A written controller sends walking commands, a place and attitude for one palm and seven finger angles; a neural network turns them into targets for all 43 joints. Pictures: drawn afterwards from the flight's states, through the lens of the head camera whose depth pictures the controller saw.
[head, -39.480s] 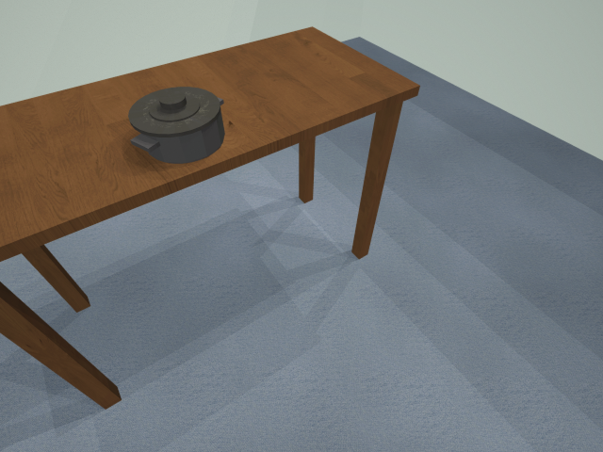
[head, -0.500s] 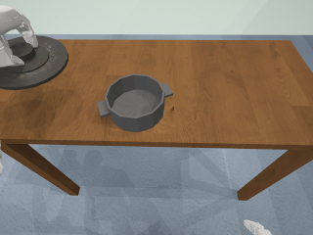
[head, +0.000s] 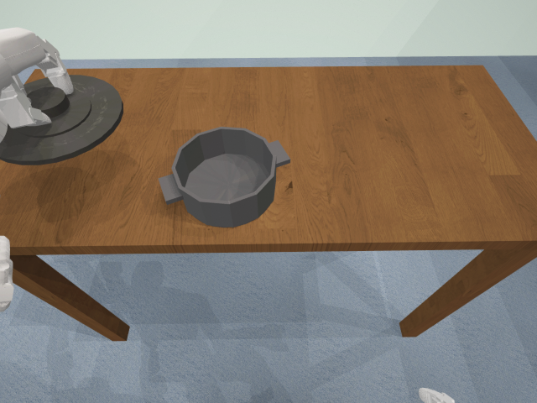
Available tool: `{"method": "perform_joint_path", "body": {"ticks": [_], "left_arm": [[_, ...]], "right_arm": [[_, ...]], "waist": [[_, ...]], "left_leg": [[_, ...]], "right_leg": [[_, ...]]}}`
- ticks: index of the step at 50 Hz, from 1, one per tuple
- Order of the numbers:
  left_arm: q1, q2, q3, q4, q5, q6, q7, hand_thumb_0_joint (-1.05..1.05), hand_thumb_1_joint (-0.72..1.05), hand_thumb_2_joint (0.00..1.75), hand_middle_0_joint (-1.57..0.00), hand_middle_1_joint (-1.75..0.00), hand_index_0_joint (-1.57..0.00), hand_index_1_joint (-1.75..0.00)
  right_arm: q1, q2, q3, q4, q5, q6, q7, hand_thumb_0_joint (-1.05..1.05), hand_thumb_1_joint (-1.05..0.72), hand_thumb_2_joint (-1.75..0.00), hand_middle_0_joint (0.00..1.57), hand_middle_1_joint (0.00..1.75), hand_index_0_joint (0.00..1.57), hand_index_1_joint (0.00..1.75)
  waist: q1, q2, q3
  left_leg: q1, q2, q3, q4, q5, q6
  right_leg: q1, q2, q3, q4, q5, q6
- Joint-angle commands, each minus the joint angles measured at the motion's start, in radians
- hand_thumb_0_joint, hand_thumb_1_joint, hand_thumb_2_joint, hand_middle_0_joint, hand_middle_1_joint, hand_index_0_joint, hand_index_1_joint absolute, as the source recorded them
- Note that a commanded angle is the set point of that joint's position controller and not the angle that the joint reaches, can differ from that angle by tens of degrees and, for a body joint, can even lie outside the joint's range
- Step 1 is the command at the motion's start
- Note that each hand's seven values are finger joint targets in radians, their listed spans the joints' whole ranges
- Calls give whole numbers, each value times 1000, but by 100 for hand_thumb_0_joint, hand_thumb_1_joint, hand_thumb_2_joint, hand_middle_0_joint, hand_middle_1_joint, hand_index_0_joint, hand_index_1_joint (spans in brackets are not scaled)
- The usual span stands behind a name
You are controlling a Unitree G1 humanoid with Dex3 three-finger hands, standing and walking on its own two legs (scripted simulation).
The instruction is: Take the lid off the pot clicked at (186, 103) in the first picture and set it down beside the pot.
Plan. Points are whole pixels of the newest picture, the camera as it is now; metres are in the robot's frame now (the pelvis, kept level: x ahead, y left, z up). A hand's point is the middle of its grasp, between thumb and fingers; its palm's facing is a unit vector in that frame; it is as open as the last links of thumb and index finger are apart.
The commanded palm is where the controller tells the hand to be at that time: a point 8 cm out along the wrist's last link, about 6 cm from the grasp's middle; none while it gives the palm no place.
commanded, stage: lower the lid onto the table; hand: left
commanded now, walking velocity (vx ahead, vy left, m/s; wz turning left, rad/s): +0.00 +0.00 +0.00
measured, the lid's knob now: (46, 102) +0.48 +0.31 +0.19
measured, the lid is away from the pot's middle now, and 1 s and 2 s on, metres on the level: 0.23 0.23 0.23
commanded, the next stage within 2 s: none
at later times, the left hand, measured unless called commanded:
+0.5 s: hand (43, 128) +0.43 +0.29 +0.18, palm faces -0.34 -0.11 -0.93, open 8.6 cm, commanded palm +0.43 +0.30 +0.25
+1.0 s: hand (52, 151) +0.43 +0.30 +0.14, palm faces -0.43 -0.13 -0.90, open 8.6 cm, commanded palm +0.45 +0.31 +0.22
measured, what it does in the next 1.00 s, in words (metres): stands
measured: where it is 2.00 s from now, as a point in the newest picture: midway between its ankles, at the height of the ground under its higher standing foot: outside the picture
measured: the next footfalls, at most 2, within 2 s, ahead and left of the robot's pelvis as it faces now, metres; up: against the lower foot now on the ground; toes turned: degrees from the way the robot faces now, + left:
none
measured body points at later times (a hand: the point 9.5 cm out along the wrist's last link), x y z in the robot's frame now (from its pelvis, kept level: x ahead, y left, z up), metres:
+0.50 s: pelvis -0.01 +0.00 +0.00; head +0.04 -0.01 +0.45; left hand +0.44 +0.29 +0.24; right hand +0.11 -0.27 -0.12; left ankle +0.00 +0.08 -0.74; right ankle -0.02 -0.14 -0.74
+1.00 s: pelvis -0.01 -0.01 +0.00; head +0.05 -0.01 +0.44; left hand +0.45 +0.31 +0.19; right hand +0.07 -0.29 -0.13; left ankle +0.00 +0.08 -0.74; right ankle -0.02 -0.14 -0.74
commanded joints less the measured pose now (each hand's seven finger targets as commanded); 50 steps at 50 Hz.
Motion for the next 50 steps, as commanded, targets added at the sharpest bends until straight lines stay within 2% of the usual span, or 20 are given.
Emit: {"method": "perform_joint_path", "body": {"ticks": [1, 2, 6, 7, 9, 11, 14, 17, 21, 24, 27, 28, 31, 34, 38, 42, 45, 46, 49, 50], "left_arm": [[-484, 331, 119, -230, 3, -9, 57, 0, 51, 114, -93, -106, -78, -95], [-546, 368, 141, -330, 13, -15, 63, 0, 51, 114, -93, -106, -78, -95], [-441, 295, 110, -230, -12, -8, 55, 0, 51, 114, -93, -106, -78, -95], [-475, 338, 142, -273, -6, -12, 58, 0, 51, 114, -93, -106, -78, -95], [-490, 337, 141, -303, -10, -16, 56, 0, 51, 114, -93, -106, -78, -95], [-466, 269, 89, -298, -24, -12, 55, 0, 51, 114, -93, -106, -78, -95], [-474, 311, 126, -293, -11, -17, 64, 0, 51, 114, -93, -106, -78, -95], [-503, 329, 136, -345, -10, -28, 71, 0, 51, 114, -93, -106, -78, -95], [-414, 259, 91, -209, -30, -23, 64, 0, 51, 114, -93, -106, -78, -95], [-461, 323, 131, -232, -13, -35, 72, 0, 51, 114, -93, -106, -78, -95], [-477, 294, 103, -271, -9, -42, 78, 0, 51, 114, -93, -106, -78, -95], [-484, 266, 80, -233, -12, -47, 75, 0, 51, 114, -93, -106, -78, -95], [-453, 278, 85, -215, -24, -59, 80, 0, 51, 114, -93, -106, -78, -95], [-451, 337, 134, -184, -16, -75, 85, 0, 51, 114, -93, -106, -78, -95], [-442, 323, 117, -111, -15, -88, 84, 0, 51, 114, -93, -106, -78, -95], [-461, 325, 115, -239, -12, -109, 98, 0, 51, 114, -93, -106, -78, -95], [-382, 329, 132, -102, -22, -116, 94, 0, 51, 114, -93, -106, -78, -95], [-376, 289, 96, -68, -32, -113, 89, 0, 51, 114, -93, -106, -78, -95], [-440, 334, 118, -103, -15, -121, 96, 0, 51, 114, -93, -106, -78, -95], [-485, 336, 111, -157, -10, -129, 99, 0, 51, 114, -93, -106, -78, -95]], "right_arm": [[-15, -164, -65, -110, -2, -33, -7, 0, -90, -90, 20, 30, 20, 30], [-20, -159, -64, -114, -6, -32, -3, 0, -90, -90, 20, 30, 20, 30], [-7, -161, -69, -103, -4, -34, -6, 0, -90, -90, 20, 30, 20, 30], [-8, -160, -67, -101, -5, -31, -4, 0, -90, -90, 20, 30, 20, 30], [-29, -159, -65, -111, -3, -29, -2, 0, -90, -90, 20, 30, 20, 30], [-31, -160, -72, -106, -3, -28, -2, 0, -90, -90, 20, 30, 20, 30], [-28, -156, -66, -101, -5, -30, -3, 0, -90, -90, 20, 30, 20, 30], [-40, -155, -62, -107, -9, -31, -3, 0, -90, -90, 20, 30, 20, 30], [-29, -158, -63, -94, -4, -28, -7, 0, -90, -90, 20, 30, 20, 30], [-40, -155, -58, -100, -5, -23, -7, 0, -90, -90, 20, 30, 20, 30], [-41, -150, -60, -102, -9, -24, -10, 0, -90, -90, 20, 30, 20, 30], [-46, -151, -57, -96, -9, -22, -12, 0, -90, -90, 20, 30, 20, 30], [-35, -157, -58, -91, -6, -25, -18, 0, -90, -90, 20, 30, 20, 30], [-28, -153, -54, -88, -7, -26, -22, 0, -90, -90, 20, 30, 20, 30], [-20, -156, -54, -75, -7, -22, -27, 0, -90, -90, 20, 30, 20, 30], [-11, -156, -63, -83, -12, -31, -25, 0, -90, -90, 20, 30, 20, 30], [4, -158, -56, -67, -8, -26, -27, 0, -90, -90, 20, 30, 20, 30], [6, -161, -58, -60, -5, -24, -29, 0, -90, -90, 20, 30, 20, 30], [14, -165, -61, -59, -7, -25, -32, 0, -90, -90, 20, 30, 20, 30], [9, -165, -61, -62, -8, -25, -33, 0, -90, -90, 20, 30, 20, 30]], "waist": [[4, 102, -464], [10, 111, -516], [-8, 81, -450], [5, 58, -465], [6, 68, -469], [-7, 103, -464], [3, 67, -459], [7, 94, -493], [-6, 53, -416], [9, 23, -441], [3, 60, -471], [-4, 76, -435], [-6, 90, -438], [5, 37, -446], [-5, 20, -413], [-4, 112, -490], [-10, 65, -422], [-20, 63, -392], [-14, 42, -429], [-14, 88, -457]], "left_leg": [[323, -7, -67, 13, 454, 20], [356, -1, -78, 9, 487, 13], [349, -2, -81, 23, 486, 17], [335, 1, -80, 11, 456, 14], [328, -7, -76, 10, 428, 19], [356, -5, -81, 20, 468, 15], [338, -4, -81, 14, 401, 15], [345, -9, -85, 13, 440, 10], [297, -11, -74, 18, 383, 16], [255, -17, -59, 7, 293, 21], [288, -13, -65, 14, 344, 17], [283, -14, -62, 18, 324, 20], [284, -13, -61, 20, 326, 20], [232, -17, -45, 19, 269, 27], [190, -20, -27, 29, 239, 35], [293, -8, -54, 40, 359, 26], [223, -12, -39, 43, 304, 32], [213, -13, -34, 41, 290, 31], [211, -13, -31, 43, 253, 35], [233, -14, -34, 41, 270, 33]], "right_leg": [[43, 71, -18, 2, 275, -69], [59, 72, -14, 10, 279, -65], [4, 79, -25, -5, 257, -65], [32, 78, -23, 2, 258, -60], [41, 74, -22, 8, 264, -63], [5, 76, -25, 3, 254, -66], [15, 80, -25, 5, 224, -65], [39, 77, -18, 14, 255, -67], [8, 79, -29, 7, 236, -67], [55, 72, -20, 18, 233, -64], [46, 73, -17, 21, 238, -64], [21, 76, -22, 15, 224, -65], [18, 75, -21, 16, 225, -69], [66, 71, -14, 25, 241, -63], [62, 68, -11, 25, 248, -57], [32, 74, -11, 30, 246, -61], [21, 75, -16, 31, 239, -59], [1, 73, -20, 27, 235, -61], [20, 73, -13, 34, 229, -58], [22, 72, -12, 35, 233, -60]]}}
